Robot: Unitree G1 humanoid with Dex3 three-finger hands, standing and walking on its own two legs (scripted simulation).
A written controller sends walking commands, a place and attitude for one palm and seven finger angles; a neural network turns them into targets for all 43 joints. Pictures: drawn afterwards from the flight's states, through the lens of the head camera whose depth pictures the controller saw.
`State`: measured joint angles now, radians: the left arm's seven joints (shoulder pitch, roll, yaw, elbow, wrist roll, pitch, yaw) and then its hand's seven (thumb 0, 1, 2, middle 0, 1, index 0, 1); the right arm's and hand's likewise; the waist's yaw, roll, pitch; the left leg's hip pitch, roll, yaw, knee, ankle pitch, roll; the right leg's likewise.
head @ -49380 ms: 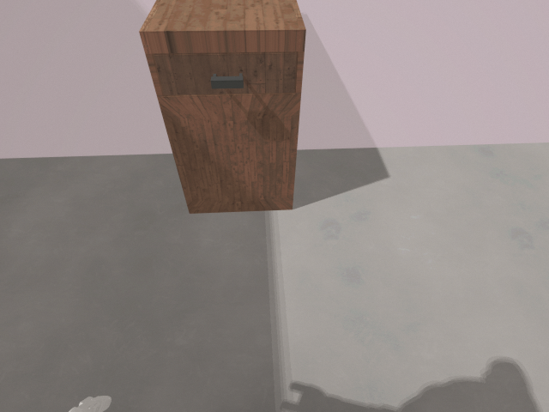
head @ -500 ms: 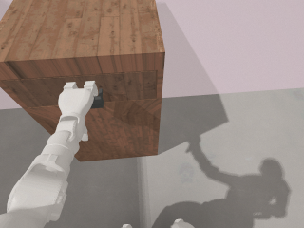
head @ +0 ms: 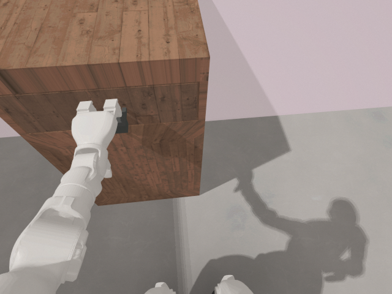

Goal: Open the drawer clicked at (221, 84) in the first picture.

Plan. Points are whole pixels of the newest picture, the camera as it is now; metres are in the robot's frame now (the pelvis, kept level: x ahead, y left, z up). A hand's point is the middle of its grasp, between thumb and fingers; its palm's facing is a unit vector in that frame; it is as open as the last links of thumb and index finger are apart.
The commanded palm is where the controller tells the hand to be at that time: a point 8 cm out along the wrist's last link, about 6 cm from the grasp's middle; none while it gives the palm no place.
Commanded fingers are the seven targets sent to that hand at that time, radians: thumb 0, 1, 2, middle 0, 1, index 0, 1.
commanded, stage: lower the fingers behind the handle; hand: left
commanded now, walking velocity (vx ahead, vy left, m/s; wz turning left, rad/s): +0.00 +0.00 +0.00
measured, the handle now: (105, 119) +0.52 +0.21 -0.01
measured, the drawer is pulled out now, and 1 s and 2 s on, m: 0.00 0.00 0.01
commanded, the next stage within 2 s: close the thumb around the handle in 0.48 s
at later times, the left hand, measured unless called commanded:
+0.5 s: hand (103, 140) +0.46 +0.21 -0.01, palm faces -0.02 -0.01 -1.00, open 14.1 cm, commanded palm +0.43 +0.21 +0.02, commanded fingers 0.00 -0.50 0.30 -0.30 -1.20 -0.30 -1.20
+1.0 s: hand (103, 139) +0.46 +0.21 -0.01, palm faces +0.00 -0.01 -1.00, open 9.5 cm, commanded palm +0.43 +0.21 +0.02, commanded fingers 0.00 0.73 0.83 -0.39 -1.33 -0.39 -1.33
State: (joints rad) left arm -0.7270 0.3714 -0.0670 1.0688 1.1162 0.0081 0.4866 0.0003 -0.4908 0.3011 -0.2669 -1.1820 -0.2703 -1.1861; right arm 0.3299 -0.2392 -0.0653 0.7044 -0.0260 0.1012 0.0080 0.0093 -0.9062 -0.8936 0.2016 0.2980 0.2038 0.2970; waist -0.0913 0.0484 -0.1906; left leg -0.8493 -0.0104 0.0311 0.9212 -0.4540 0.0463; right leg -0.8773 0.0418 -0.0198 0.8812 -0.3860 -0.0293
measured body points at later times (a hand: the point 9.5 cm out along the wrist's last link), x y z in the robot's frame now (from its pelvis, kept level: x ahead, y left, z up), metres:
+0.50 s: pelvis -0.01 +0.00 -0.01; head +0.09 +0.00 +0.43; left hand +0.45 +0.20 +0.04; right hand +0.03 -0.27 -0.14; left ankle -0.02 +0.09 -0.68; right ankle +0.01 -0.10 -0.68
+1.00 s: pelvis -0.01 +0.00 -0.01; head +0.09 +0.00 +0.43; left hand +0.45 +0.20 +0.04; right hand +0.02 -0.27 -0.14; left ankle -0.02 +0.09 -0.68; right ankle +0.01 -0.10 -0.68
